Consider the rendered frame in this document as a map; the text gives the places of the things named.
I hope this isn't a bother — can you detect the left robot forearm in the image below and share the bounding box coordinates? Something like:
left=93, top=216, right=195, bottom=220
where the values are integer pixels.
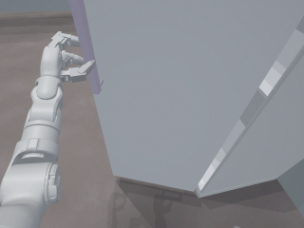
left=0, top=76, right=65, bottom=205

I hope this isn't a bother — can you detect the fridge door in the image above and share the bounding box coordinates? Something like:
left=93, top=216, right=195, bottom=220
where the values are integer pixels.
left=84, top=0, right=304, bottom=192

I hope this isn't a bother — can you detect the left robot hand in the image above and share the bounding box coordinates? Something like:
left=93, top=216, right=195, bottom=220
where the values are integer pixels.
left=40, top=31, right=96, bottom=83

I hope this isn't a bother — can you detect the robot left upper arm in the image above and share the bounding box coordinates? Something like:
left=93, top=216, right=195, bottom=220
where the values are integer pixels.
left=0, top=162, right=63, bottom=228

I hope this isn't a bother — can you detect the handle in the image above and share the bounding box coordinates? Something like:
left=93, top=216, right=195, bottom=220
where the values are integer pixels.
left=68, top=0, right=104, bottom=95

